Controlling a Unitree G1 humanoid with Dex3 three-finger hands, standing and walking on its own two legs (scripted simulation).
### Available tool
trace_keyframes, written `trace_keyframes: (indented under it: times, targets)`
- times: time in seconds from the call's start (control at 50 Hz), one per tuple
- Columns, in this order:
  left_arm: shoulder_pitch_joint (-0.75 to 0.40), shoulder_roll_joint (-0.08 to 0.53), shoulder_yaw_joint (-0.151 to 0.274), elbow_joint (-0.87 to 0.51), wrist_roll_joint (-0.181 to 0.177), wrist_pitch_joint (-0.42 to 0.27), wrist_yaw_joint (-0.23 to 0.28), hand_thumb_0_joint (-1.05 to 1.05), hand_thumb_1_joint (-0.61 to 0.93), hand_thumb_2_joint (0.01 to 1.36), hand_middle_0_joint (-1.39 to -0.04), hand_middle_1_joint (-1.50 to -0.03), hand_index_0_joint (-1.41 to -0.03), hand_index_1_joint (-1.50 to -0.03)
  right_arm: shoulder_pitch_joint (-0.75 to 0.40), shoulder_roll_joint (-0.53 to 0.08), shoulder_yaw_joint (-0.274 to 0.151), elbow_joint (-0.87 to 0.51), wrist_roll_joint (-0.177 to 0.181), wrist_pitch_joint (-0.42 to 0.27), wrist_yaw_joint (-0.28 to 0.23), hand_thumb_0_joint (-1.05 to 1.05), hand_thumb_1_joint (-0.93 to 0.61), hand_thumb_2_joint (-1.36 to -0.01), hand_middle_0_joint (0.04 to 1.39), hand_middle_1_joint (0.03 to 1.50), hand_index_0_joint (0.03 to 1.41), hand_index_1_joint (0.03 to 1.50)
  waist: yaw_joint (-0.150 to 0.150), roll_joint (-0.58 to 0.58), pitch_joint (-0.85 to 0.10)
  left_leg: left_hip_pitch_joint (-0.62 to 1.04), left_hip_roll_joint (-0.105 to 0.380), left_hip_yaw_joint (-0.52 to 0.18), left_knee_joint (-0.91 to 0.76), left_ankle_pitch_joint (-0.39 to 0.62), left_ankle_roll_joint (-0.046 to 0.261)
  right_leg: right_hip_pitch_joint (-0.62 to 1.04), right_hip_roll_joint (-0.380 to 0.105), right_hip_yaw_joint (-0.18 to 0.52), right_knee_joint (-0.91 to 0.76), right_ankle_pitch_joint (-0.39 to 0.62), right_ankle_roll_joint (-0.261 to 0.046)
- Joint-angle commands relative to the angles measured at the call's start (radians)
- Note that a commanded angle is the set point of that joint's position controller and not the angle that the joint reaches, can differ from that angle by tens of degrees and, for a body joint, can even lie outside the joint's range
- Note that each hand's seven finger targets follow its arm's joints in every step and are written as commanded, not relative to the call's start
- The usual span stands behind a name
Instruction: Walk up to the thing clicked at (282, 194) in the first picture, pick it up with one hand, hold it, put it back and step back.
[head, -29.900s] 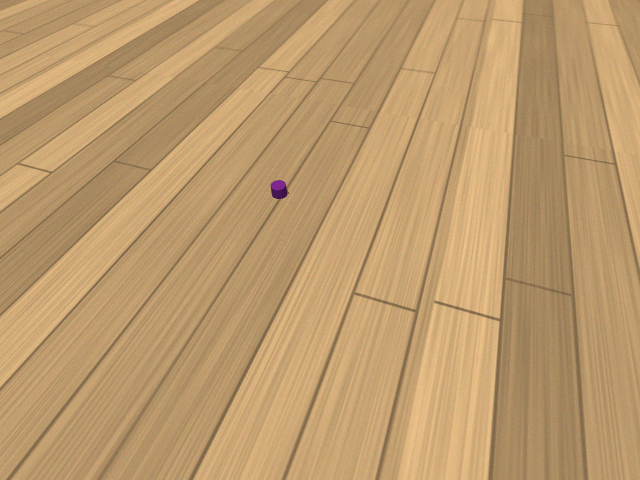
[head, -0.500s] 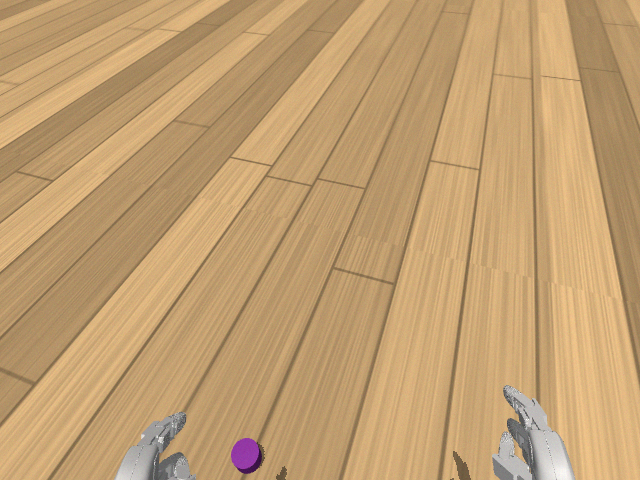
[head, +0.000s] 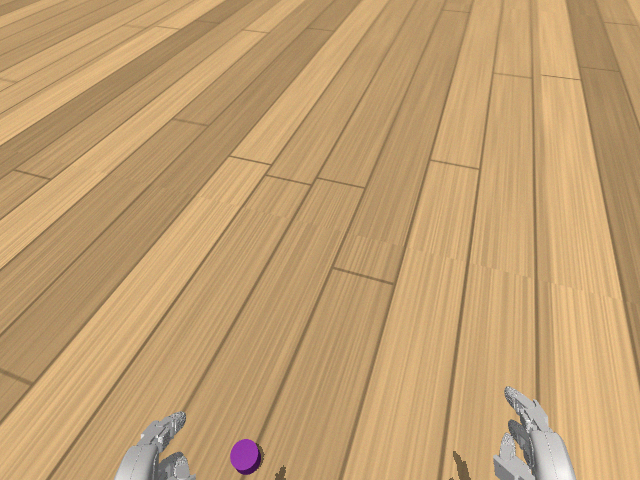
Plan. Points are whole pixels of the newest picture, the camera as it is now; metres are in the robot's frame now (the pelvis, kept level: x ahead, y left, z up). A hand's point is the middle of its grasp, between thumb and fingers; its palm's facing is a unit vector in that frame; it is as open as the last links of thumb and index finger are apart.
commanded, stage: home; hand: left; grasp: from above
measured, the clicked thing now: (245, 456) +0.33 +0.24 -0.69
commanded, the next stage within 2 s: stand in 0.30 s
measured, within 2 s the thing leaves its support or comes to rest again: neither
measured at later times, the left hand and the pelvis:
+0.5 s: hand out of the picture +0.16 +0.20 -0.07, palm faces +0.02 -0.96 -0.29, open 7.4 cm; pelvis -0.01 +0.00 +0.01, yaw +0 degrees
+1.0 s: hand out of the picture +0.03 +0.24 -0.11, palm faces +0.06 -0.95 -0.30, open 7.3 cm; pelvis -0.01 +0.01 +0.06, yaw +1 degrees
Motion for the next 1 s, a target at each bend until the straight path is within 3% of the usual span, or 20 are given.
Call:
trace_keyframes:
  times: [0.0, 0.08, 0.2, 0.36, 0.38, 0.4, 0.42, 0.44, 0.46, 0.48, 0.52, 0.62, 0.74, 0.8, 0.92, 0.98]
  targets:
    - [-0.003, 0.105, 0.064, -0.187, 0.01, -0.05, 0.004, 0.0, 0.9, 0.899, -0.199, -0.297, -0.199, -0.297, -0.064, -0.122, -0.055, -0.162, -0.003, -0.061, -0.011, 0.0, -0.899, -0.9, 0.2, 0.3, 0.2, 0.3, -0.003, -0.007, -0.083, 0.123, -0.034, 0.038, -0.15, 0.219, 0.036, 0.024, 0.011, -0.005, -0.168, 0.228, 0.0]
    - [-0.018, 0.111, 0.069, -0.201, 0.012, -0.053, 0.006, 0.0, 0.9, 0.899, -0.199, -0.297, -0.199, -0.297, -0.066, -0.122, -0.056, -0.164, -0.002, -0.06, -0.01, 0.0, -0.899, -0.9, 0.2, 0.3, 0.2, 0.3, -0.003, 0.022, -0.076, 0.128, -0.031, 0.035, -0.165, 0.195, 0.032, 0.019, 0.013, -0.009, -0.165, 0.199, -0.005]
    - [-0.014, 0.107, 0.06, -0.198, 0.008, -0.052, 0.004, 0.0, 0.9, 0.899, -0.199, -0.297, -0.199, -0.297, -0.059, -0.125, -0.059, -0.159, -0.003, -0.057, -0.009, 0.0, -0.899, -0.9, 0.2, 0.3, 0.2, 0.3, -0.008, 0.01, -0.106, 0.144, -0.027, 0.026, -0.152, 0.264, 0.032, 0.035, 0.016, -0.013, -0.148, 0.264, -0.002]
    - [-0.007, 0.107, 0.064, -0.193, 0.011, -0.048, 0.006, 0.0, 0.899, 0.899, -0.199, -0.297, -0.199, -0.296, -0.065, -0.124, -0.057, -0.17, -0.001, -0.054, -0.007, 0.0, -0.899, -0.9, 0.2, 0.3, 0.2, 0.3, -0.001, 0.017, -0.081, 0.128, -0.028, 0.028, -0.16, 0.232, 0.03, 0.024, 0.015, -0.015, -0.154, 0.231, -0.006]
    - [-0.311, 0.19, 0.06, 0.158, 0.127, -0.257, 0.042, 0.0, 0.9, 0.899, -0.199, -0.298, -0.199, -0.298, -0.121, -0.233, -0.095, 0.087, -0.114, 0.051, 0.053, 0.0, -0.9, -0.9, 0.2, 0.3, 0.2, 0.3, 0.075, -0.06, 0.148, 0.109, -0.003, -0.013, -0.243, 0.384, 0.082, 0.233, -0.07, 0.057, -0.207, 0.198, -0.03]
    - [-0.232, 0.207, 0.082, 0.326, 0.131, -0.323, 0.034, 0.0, 0.899, 0.9, -0.2, -0.3, -0.2, -0.3, -0.139, -0.233, -0.11, 0.102, -0.116, 0.089, 0.084, 0.0, -0.9, -0.9, 0.2, 0.3, 0.2, 0.3, 0.071, -0.139, 0.063, 0.174, -0.011, 0.019, -0.233, 0.354, 0.098, 0.251, -0.093, 0.14, -0.255, 0.19, -0.063]
    - [-0.229, 0.219, 0.081, 0.377, 0.135, -0.358, 0.03, 0.0, 0.899, 0.9, -0.2, -0.3, -0.2, -0.3, -0.138, -0.227, -0.107, 0.097, -0.116, 0.106, 0.104, 0.0, -0.9, -0.9, 0.2, 0.3, 0.2, 0.3, 0.052, -0.174, 0.035, 0.212, -0.016, 0.022, -0.229, 0.347, 0.095, 0.246, -0.115, 0.193, -0.269, 0.214, -0.088]
    - [-0.243, 0.211, 0.075, 0.404, 0.132, -0.376, 0.022, 0.0, 0.899, 0.9, -0.2, -0.3, -0.2, -0.3, -0.12, -0.223, -0.103, 0.094, -0.114, 0.118, 0.117, 0.0, -0.9, -0.9, 0.2, 0.3, 0.2, 0.3, 0.033, -0.11, 0.065, 0.23, -0.015, 0.012, -0.26, 0.355, 0.089, 0.214, -0.092, 0.18, -0.269, 0.269, -0.084]
    - [-0.247, 0.214, 0.066, 0.446, 0.128, -0.394, 0.019, 0.0, 0.899, 0.9, -0.2, -0.3, -0.2, -0.3, -0.123, -0.214, -0.098, 0.115, -0.096, 0.121, 0.133, 0.0, -0.9, -0.9, 0.2, 0.3, 0.2, 0.3, 0.052, -0.056, 0.034, 0.271, -0.015, -0.007, -0.281, 0.379, 0.089, 0.275, -0.091, 0.148, -0.244, 0.322, -0.072]
    - [-0.275, 0.217, 0.066, 0.483, 0.125, -0.404, 0.016, 0.0, 0.899, 0.9, -0.2, -0.3, -0.2, -0.3, -0.116, -0.205, -0.099, 0.139, -0.071, 0.125, 0.15, 0.0, -0.9, -0.9, 0.2, 0.3, 0.2, 0.3, 0.056, -0.021, 0.013, 0.308, -0.011, -0.006, -0.307, 0.376, 0.092, 0.297, -0.095, 0.136, -0.238, 0.34, -0.054]
    - [-0.276, 0.205, 0.076, 0.569, 0.11, -0.408, 0.017, 0.0, 0.899, 0.9, -0.2, -0.3, -0.2, -0.3, -0.141, -0.217, -0.109, 0.17, -0.057, 0.133, 0.163, 0.0, -0.9, -0.9, 0.2, 0.3, 0.2, 0.3, 0.068, -0.051, 0.011, 0.369, -0.003, -0.002, -0.318, 0.422, 0.086, 0.289, -0.091, 0.126, -0.262, 0.351, -0.045]
    - [-0.326, 0.191, 0.073, 0.744, 0.107, -0.436, 0.022, 0.0, 0.899, 0.9, -0.2, -0.3, -0.2, -0.3, -0.154, -0.219, -0.118, 0.248, -0.058, 0.16, 0.169, 0.0, -0.9, -0.9, 0.2, 0.3, 0.2, 0.3, 0.068, -0.02, 0.034, 0.402, 0.019, -0.052, -0.408, 0.343, 0.093, 0.34, -0.09, 0.102, -0.331, 0.274, -0.029]
    - [-0.341, 0.206, 0.07, 0.903, 0.104, -0.456, 0.018, 0.0, 0.899, 0.9, -0.2, -0.3, -0.2, -0.3, -0.162, -0.233, -0.12, 0.326, -0.056, 0.183, 0.165, 0.0, -0.9, -0.9, 0.2, 0.3, 0.2, 0.3, 0.055, -0.029, 0.137, 0.41, 0.024, -0.074, -0.523, 0.21, 0.085, 0.371, -0.098, 0.102, -0.457, 0.213, -0.03]
    - [-0.328, 0.21, 0.065, 0.972, 0.098, -0.459, 0.017, 0.0, 0.899, 0.9, -0.2, -0.3, -0.2, -0.3, -0.165, -0.239, -0.117, 0.365, -0.054, 0.188, 0.163, 0.0, -0.9, -0.9, 0.2, 0.3, 0.2, 0.3, 0.053, -0.012, 0.157, 0.441, 0.037, -0.092, -0.585, 0.212, 0.079, 0.402, -0.097, 0.098, -0.497, 0.238, -0.026]
    - [-0.326, 0.231, 0.059, 1.079, 0.091, -0.468, 0.02, 0.0, 0.899, 0.9, -0.2, -0.3, -0.2, -0.3, -0.151, -0.245, -0.113, 0.432, -0.041, 0.197, 0.156, 0.0, -0.9, -0.9, 0.2, 0.3, 0.2, 0.3, 0.048, -0.024, 0.153, 0.519, 0.044, -0.077, -0.62, 0.35, 0.065, 0.481, -0.117, 0.099, -0.57, 0.319, -0.016]
    - [-0.342, 0.234, 0.053, 1.117, 0.091, -0.465, 0.018, 0.0, 0.899, 0.9, -0.2, -0.3, -0.2, -0.3, -0.155, -0.252, -0.109, 0.46, -0.036, 0.201, 0.157, 0.0, -0.9, -0.9, 0.2, 0.3, 0.2, 0.3, 0.042, -0.013, 0.182, 0.511, 0.042, -0.08, -0.658, 0.293, 0.055, 0.49, -0.113, 0.094, -0.597, 0.293, -0.012]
